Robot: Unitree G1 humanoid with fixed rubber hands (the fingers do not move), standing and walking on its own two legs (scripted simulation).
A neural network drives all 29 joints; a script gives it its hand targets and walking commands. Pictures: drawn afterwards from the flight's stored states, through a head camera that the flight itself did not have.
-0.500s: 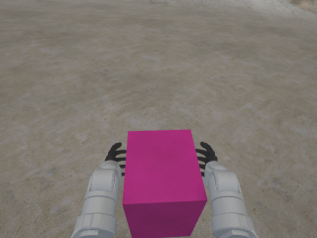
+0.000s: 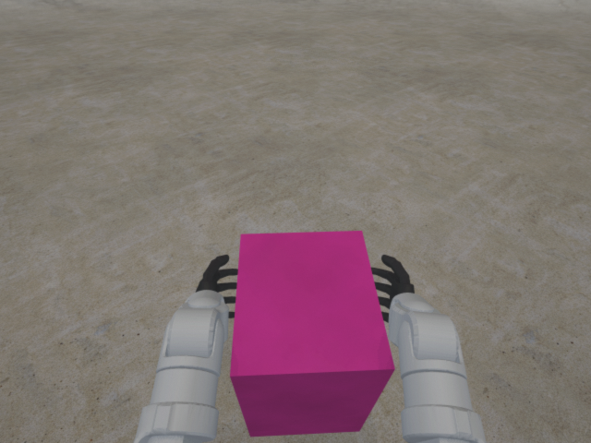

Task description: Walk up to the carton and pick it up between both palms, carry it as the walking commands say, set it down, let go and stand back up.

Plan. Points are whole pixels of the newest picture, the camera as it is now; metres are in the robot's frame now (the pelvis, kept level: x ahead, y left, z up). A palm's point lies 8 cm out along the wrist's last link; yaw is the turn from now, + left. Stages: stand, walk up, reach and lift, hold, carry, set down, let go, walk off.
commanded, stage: carry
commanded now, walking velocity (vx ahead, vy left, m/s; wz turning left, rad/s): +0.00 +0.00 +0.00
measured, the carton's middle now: (303, 338) +0.30 +0.01 -0.01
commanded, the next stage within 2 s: none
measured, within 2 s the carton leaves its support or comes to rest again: neither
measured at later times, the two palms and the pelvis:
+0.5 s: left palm (203, 275) +0.34 +0.15 +0.08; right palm (388, 274) +0.35 -0.12 +0.08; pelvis +0.06 +0.01 -0.01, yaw +1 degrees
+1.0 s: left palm (188, 292) +0.30 +0.16 +0.09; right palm (387, 292) +0.31 -0.11 +0.10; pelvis +0.03 +0.02 -0.01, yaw +1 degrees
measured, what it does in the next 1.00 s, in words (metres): steps on the spot: left foot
